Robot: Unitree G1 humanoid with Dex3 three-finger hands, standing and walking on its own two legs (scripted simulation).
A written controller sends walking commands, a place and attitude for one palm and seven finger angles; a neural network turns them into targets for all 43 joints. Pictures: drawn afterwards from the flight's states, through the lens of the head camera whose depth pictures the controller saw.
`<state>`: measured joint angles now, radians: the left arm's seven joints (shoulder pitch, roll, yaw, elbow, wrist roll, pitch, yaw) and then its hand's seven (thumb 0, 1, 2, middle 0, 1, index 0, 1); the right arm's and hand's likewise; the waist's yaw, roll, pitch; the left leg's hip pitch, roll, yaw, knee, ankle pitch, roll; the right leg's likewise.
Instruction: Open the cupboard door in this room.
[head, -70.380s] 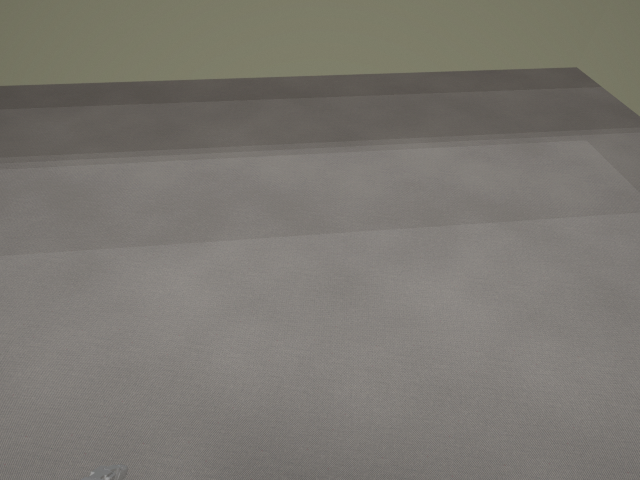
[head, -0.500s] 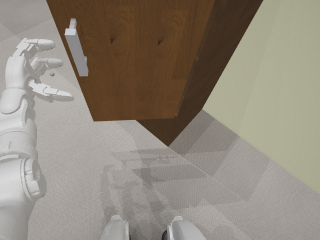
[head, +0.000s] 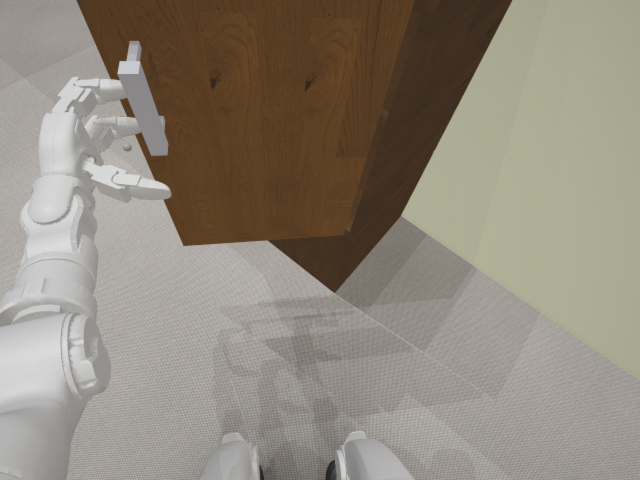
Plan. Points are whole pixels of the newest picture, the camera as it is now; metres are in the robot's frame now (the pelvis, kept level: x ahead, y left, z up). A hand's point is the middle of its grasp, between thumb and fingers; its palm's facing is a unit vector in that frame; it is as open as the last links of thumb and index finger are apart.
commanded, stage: slide the fingers in behind the handle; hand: left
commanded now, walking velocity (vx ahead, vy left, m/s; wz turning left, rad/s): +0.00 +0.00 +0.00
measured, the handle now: (147, 101) +0.56 +0.18 +0.10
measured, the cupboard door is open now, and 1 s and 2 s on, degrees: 47 47 49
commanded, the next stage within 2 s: close the thumb around the handle in 1.26 s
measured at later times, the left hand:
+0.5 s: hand (151, 146) +0.50 +0.17 +0.09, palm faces +0.06 -1.00 -0.02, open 13.9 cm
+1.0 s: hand (169, 147) +0.50 +0.15 +0.09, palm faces +0.10 -0.99 -0.02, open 14.2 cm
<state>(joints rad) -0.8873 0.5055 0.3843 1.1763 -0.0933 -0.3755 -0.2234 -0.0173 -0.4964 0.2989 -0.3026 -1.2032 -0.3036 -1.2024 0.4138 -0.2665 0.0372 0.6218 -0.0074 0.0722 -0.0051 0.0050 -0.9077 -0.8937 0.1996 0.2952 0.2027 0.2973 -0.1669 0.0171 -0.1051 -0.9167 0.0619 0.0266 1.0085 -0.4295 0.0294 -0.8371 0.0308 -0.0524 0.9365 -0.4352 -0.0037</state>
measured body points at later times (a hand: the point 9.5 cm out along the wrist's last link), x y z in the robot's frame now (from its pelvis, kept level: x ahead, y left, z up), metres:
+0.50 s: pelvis +0.01 -0.01 +0.00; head +0.11 +0.01 +0.44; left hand +0.49 +0.23 +0.09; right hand +0.02 -0.28 -0.11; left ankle +0.02 +0.10 -0.68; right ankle +0.00 -0.12 -0.68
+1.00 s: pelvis +0.01 -0.02 +0.00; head +0.11 +0.00 +0.44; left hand +0.49 +0.21 +0.09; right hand +0.02 -0.28 -0.12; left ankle +0.02 +0.10 -0.68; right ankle +0.00 -0.12 -0.68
